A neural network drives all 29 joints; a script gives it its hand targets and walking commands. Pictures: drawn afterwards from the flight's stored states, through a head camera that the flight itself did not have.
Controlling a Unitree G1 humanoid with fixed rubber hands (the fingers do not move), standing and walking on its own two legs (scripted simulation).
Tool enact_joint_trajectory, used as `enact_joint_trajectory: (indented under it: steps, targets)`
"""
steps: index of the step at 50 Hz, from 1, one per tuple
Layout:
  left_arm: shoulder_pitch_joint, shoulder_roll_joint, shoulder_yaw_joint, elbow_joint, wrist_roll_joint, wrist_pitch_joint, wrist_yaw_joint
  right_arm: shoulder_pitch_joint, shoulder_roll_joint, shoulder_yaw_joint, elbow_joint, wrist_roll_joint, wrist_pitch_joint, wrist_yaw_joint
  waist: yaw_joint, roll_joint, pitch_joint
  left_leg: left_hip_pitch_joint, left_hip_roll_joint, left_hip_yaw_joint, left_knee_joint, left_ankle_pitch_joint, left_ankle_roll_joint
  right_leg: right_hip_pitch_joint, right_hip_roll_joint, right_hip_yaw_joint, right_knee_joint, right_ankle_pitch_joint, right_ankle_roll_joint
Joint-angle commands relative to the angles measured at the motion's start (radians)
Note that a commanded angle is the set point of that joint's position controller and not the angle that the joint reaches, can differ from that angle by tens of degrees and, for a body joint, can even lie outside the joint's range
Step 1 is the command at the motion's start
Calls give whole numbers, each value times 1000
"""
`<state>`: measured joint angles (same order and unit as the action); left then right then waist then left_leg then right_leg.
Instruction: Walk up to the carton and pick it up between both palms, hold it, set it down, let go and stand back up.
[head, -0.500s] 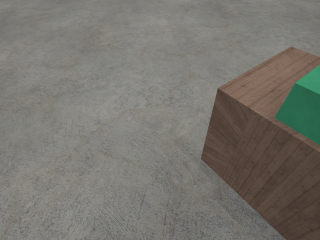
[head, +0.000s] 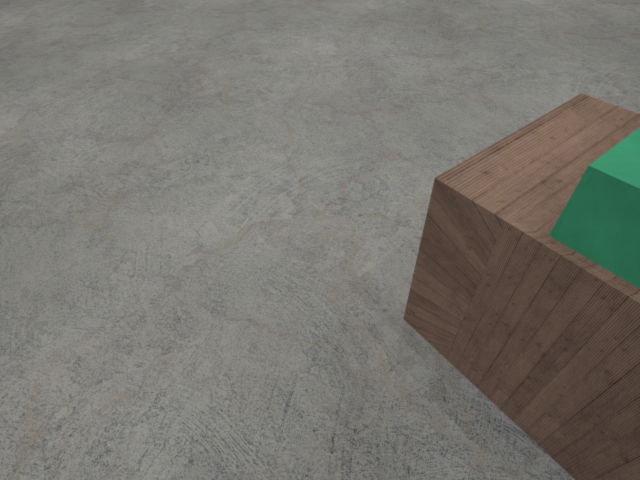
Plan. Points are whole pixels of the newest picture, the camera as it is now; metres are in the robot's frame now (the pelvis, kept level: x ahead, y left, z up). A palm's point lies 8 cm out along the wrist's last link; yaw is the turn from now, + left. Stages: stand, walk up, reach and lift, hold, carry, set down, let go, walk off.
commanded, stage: walk up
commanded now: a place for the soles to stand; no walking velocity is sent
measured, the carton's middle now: out of the picture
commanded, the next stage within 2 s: none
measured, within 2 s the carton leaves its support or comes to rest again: neither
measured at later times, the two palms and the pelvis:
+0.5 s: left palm out of the picture +0.15 +0.17 -0.15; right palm out of the picture +0.09 -0.38 -0.16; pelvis +0.06 -0.09 -0.04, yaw -19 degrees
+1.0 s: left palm (372, 312) +0.44 -0.06 -0.12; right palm out of the picture +0.00 -0.41 -0.14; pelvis +0.17 -0.19 -0.03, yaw -38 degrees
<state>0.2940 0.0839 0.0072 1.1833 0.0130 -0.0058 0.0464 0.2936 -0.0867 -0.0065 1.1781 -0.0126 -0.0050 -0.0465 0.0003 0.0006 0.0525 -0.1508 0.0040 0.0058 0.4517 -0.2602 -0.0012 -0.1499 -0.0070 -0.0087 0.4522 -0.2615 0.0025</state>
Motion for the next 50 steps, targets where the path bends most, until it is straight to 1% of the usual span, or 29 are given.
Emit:
enact_joint_trajectory:
  steps: [1, 2, 3, 4, 5, 8, 11, 13, 14, 15, 16, 17, 18, 19, 21, 23, 26, 28, 29, 30, 31, 32, 33, 34, 37, 43, 46, 49, 50]
  targets:
    - [66, 233, 89, -123, 1, -9, -8, 45, -242, -103, -137, -46, -28, -20, -11, 33, 52, 203, 113, -111, -22, -173, 95, -358, -31, 132, 100, -165, -68]
    - [3, 221, 89, -157, 3, -7, -17, 131, -292, -125, -106, -62, -38, -30, -65, 149, 46, 336, 269, -266, -138, -293, 169, -572, 0, 29, 237, -276, -36]
    - [-60, 189, 86, -200, 43, 4, -20, 180, -307, -134, -90, -73, -40, -42, -100, 183, 57, 259, 476, -391, -238, -284, 280, -602, -60, -8, 513, -285, 5]
    - [-69, 188, 95, -225, 69, 18, -26, 141, -282, -124, -104, -73, -42, -49, -83, 113, 87, 151, 551, -414, -252, -262, 334, -605, -129, 23, 617, -282, 17]
    - [-57, 186, 103, -239, 78, 23, -36, 100, -266, -125, -122, -72, -51, -49, -67, 79, 122, 76, 550, -404, -251, -245, 347, -589, -163, 54, 652, -256, 18]
    - [27, 150, 106, -256, 62, 24, -62, -22, -242, -117, -171, -80, -72, -40, -10, 106, 152, 21, 466, -207, -212, -202, 279, -522, -225, 116, 588, -202, 19]
    - [70, 139, 109, -282, 46, 23, -80, -94, -286, -125, -218, -78, -66, -19, 15, 157, 133, -69, 407, -37, -165, -202, 246, -335, -206, 45, 420, -181, 6]
    - [179, 154, 118, -266, 27, 13, -89, -176, -321, -133, -263, -84, -54, -1, 68, 160, 84, -231, 340, 92, -50, -283, 211, -63, -141, -83, 339, -117, -15]
    - [242, 179, 129, -252, 20, 3, -91, -204, -332, -133, -277, -83, -48, 5, 101, 95, 62, -318, 317, 145, 42, -361, 193, 77, -100, -153, 292, -25, -29]
    - [342, 247, 146, -225, 17, -9, -83, -202, -287, -107, -299, -70, -38, 16, 142, -89, 35, -381, 242, 220, 301, -299, 139, 204, -40, -166, 225, -8, -35]
    - [415, 319, 159, -194, 16, -15, -71, -188, -198, -78, -323, -55, -30, 36, 180, -359, 41, -396, 83, 283, 686, -262, 92, 147, -30, -18, 72, -184, -85]
    - [343, 402, 156, -243, 18, -22, -62, -173, -164, -62, -406, -32, -27, 56, 141, -533, 80, -576, -5, 156, 856, -430, 41, 76, -209, 527, -177, -418, -176]
    - [241, 467, 165, -283, -4, -12, -48, -172, -226, -77, -441, -31, -17, 59, 102, -428, 98, -578, 11, 14, 896, -442, 35, -58, -324, 835, -393, -671, -291]
    - [160, 467, 155, -321, -1, -10, -39, -181, -270, -78, -432, -19, -16, 63, 77, -317, 156, -607, 68, -37, 920, -387, 37, -72, -355, 844, -397, -725, -310]
    - [120, 441, 138, -356, 32, -9, -22, -113, -268, -72, -411, -9, -37, 68, 47, -187, 139, -566, 129, -39, 840, -311, 36, -66, -354, 626, -228, -468, -316]
    - [60, 414, 122, -386, 47, -14, -16, -53, -280, -70, -432, -19, -51, 68, 11, -214, 118, -429, 162, -76, 655, -346, 23, -187, -343, 538, -170, -350, -295]
    - [58, 389, 106, -396, 48, -18, -28, -33, -268, -71, -456, -21, -54, 66, 5, -161, 80, -243, 107, -34, 440, -245, 38, -274, -284, 441, -61, -138, -261]
    - [-13, 386, 98, -429, 33, -10, -39, 106, -250, -76, -437, -18, -63, 64, -78, -68, 10, 57, 43, 41, 246, 2, 53, -441, -181, 269, 74, -187, -187]
    - [-46, 343, 88, -451, 28, 1, -48, 213, -283, -93, -414, -25, -63, 61, -126, 35, -45, 257, 2, 69, 214, 36, 61, -591, -108, 212, 193, -362, -138]
    - [-61, 276, 67, -487, 27, 7, -52, 289, -350, -114, -411, -37, -61, 50, -166, 262, -48, 289, 120, -128, 87, -221, 90, -718, 1, 100, 436, -526, -74]
    - [-44, 259, 65, -521, 33, 16, -54, 273, -437, -123, -447, -51, -59, 35, -153, 366, -29, 140, 429, -673, -261, -710, 154, -715, 103, 48, 761, -440, -10]
    - [13, 320, 83, -514, 48, 35, -53, 147, -465, -113, -460, -48, -48, 12, -82, 220, 78, -23, 513, -841, -373, -884, 229, -689, 37, 115, 861, -387, 2]
    - [46, 348, 90, -496, 54, 45, -60, 54, -424, -101, -485, -44, -53, 2, -37, 159, 155, -65, 519, -793, -343, -848, 260, -690, -19, 130, 905, -313, 7]
    - [70, 340, 86, -476, 51, 43, -62, 23, -395, -95, -489, -39, -65, 1, -22, 190, 200, -63, 478, -649, -303, -703, 257, -703, -37, 117, 911, -225, 5]
    - [85, 322, 94, -472, 42, 27, -79, 5, -334, -75, -494, -48, -82, 12, -23, 155, 186, -112, 392, -321, -244, -380, 219, -585, -79, 131, 820, -114, 29]
    - [-54, 251, 70, -551, 26, 5, -108, 88, -377, -78, -495, -57, -94, 23, -61, 148, 102, 33, 403, -60, -137, 86, 230, -481, -103, 68, 457, -126, 4]
    - [-3, 251, 75, -549, 19, -21, -116, 84, -394, -76, -512, -44, -70, 30, -28, 175, 21, -37, 309, 143, 7, 141, 183, -220, -12, -56, 275, -64, -17]
    - [229, 323, 116, -484, 23, -40, -91, 120, -353, -59, -533, -37, -38, 39, 88, -28, -114, -260, 236, 273, 395, 18, 122, 191, 82, -128, 189, 26, -49]
    - [305, 389, 135, -479, 30, -39, -72, 142, -304, -44, -555, -37, -33, 49, 135, -155, -163, -364, 182, 281, 640, -94, 77, 284, -2, 50, 154, -90, -98]
